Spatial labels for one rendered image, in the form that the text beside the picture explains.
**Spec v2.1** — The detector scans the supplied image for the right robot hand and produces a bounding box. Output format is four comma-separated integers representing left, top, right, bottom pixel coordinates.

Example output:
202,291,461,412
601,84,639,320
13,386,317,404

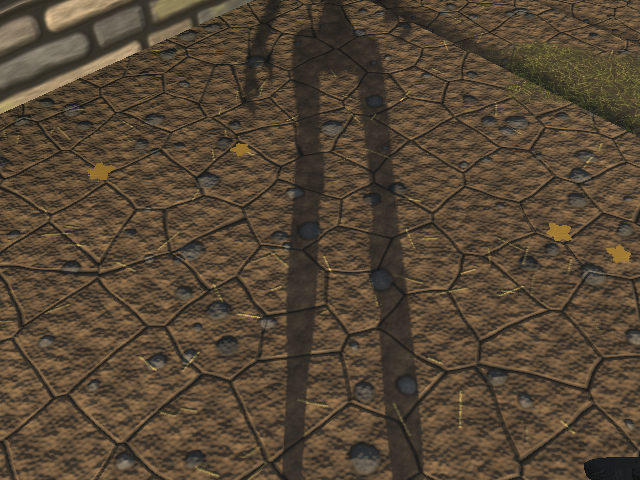
584,453,640,480

